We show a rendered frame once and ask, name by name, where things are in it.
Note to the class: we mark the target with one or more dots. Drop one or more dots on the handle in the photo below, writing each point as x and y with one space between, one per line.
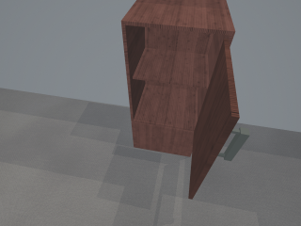
241 135

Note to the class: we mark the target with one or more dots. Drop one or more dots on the cupboard door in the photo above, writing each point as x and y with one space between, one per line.
218 116

